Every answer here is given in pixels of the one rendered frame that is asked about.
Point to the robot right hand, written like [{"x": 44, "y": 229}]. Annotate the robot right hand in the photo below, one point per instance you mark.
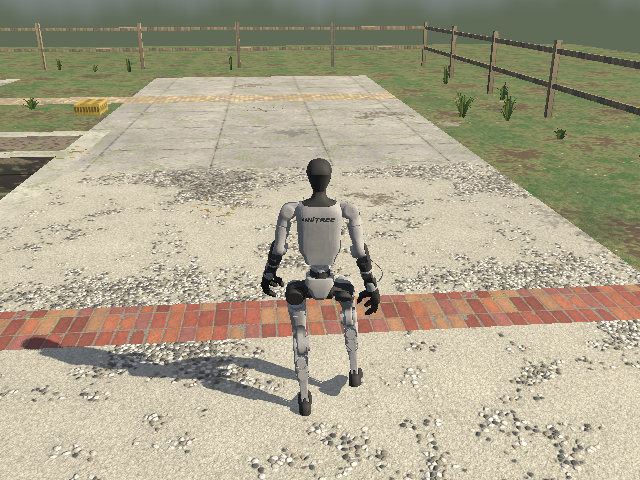
[{"x": 374, "y": 300}]

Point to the left robot shin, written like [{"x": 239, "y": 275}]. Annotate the left robot shin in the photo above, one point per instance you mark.
[{"x": 302, "y": 371}]

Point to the right robot forearm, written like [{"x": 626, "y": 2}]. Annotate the right robot forearm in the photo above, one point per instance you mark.
[{"x": 366, "y": 271}]

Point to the robot right upper arm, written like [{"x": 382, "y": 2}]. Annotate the robot right upper arm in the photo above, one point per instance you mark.
[{"x": 350, "y": 211}]

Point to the humanoid robot head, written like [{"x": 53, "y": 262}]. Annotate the humanoid robot head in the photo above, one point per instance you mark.
[{"x": 319, "y": 175}]

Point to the robot left upper arm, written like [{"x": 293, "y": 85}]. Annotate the robot left upper arm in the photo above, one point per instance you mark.
[{"x": 287, "y": 212}]

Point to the robot left hand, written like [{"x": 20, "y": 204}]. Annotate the robot left hand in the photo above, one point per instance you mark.
[{"x": 265, "y": 285}]

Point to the left robot forearm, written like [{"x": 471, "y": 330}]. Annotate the left robot forearm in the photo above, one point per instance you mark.
[{"x": 272, "y": 264}]

